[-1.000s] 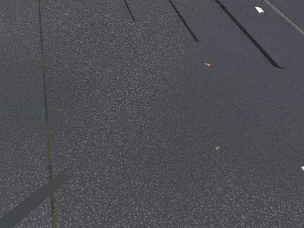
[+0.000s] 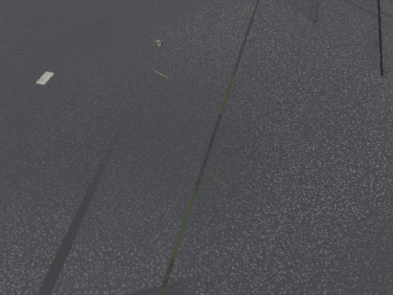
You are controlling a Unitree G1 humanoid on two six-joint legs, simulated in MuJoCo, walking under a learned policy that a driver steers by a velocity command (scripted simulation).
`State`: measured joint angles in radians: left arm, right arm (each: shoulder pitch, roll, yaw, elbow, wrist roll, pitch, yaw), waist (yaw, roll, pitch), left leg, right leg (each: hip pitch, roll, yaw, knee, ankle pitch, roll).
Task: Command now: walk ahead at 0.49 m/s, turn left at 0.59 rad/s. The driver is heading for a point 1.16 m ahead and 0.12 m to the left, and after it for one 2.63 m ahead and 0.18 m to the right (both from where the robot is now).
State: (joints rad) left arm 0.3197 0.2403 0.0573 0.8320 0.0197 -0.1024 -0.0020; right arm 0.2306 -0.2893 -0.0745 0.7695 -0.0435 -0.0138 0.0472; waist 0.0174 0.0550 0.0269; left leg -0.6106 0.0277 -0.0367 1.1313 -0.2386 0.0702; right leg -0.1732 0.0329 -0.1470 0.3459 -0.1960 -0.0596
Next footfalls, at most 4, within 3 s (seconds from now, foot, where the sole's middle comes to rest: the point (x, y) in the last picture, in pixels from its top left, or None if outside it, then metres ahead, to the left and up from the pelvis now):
0.30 left None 0.31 0.13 -0.78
0.82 right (201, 248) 0.65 0.05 -0.78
1.24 left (150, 275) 0.55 0.23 -0.78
2.44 left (147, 171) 0.99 0.28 -0.78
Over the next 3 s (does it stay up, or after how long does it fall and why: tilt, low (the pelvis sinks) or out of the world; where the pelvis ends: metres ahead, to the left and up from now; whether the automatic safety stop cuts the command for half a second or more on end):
stays up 1.09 0.21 -0.03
